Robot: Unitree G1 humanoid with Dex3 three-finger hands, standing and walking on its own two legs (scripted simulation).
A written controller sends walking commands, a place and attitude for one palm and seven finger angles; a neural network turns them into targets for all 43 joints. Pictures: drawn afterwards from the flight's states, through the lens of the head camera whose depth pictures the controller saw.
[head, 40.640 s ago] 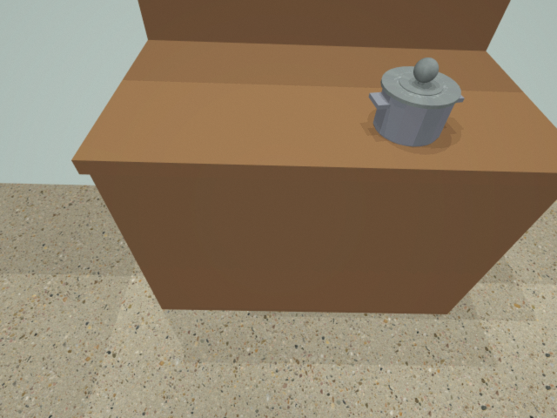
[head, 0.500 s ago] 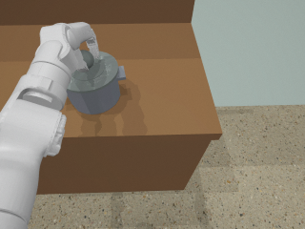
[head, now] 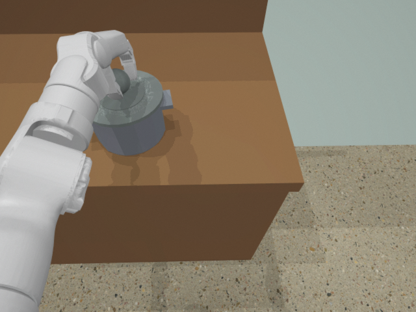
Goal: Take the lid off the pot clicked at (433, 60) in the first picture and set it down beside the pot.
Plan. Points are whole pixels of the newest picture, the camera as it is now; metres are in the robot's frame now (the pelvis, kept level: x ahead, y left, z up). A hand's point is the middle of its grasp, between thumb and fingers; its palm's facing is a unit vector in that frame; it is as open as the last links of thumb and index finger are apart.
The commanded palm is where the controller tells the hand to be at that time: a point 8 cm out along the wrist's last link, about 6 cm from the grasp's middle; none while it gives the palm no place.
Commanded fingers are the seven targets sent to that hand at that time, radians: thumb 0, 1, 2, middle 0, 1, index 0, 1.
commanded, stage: close the fingers and squeeze the knob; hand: left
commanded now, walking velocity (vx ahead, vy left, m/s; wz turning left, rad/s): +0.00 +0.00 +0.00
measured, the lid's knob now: (117, 81) +0.53 +0.14 +0.15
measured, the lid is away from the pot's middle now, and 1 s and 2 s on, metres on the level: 0.00 0.01 0.01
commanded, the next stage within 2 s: lift the lid straight up in 0.24 s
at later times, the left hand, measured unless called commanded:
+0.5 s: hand (111, 81) +0.50 +0.14 +0.18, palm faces -0.39 -0.06 -0.92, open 7.9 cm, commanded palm +0.50 +0.14 +0.25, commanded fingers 0.00 0.69 0.86 -0.82 -1.11 -0.78 -1.09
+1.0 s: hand (104, 63) +0.49 +0.14 +0.22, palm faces -0.37 -0.09 -0.93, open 7.9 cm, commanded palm +0.51 +0.14 +0.29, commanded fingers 0.00 0.69 0.86 -0.82 -1.11 -0.78 -1.09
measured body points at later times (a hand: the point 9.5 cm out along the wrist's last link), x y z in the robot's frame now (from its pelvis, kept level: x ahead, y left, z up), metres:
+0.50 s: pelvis +0.00 +0.00 +0.00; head +0.05 -0.02 +0.45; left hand +0.51 +0.14 +0.23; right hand +0.04 -0.27 -0.13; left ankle +0.01 +0.10 -0.74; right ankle -0.05 -0.13 -0.74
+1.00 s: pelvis -0.01 +0.00 +0.00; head +0.04 -0.02 +0.45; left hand +0.51 +0.14 +0.27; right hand +0.04 -0.28 -0.13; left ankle +0.01 +0.10 -0.74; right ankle -0.05 -0.13 -0.74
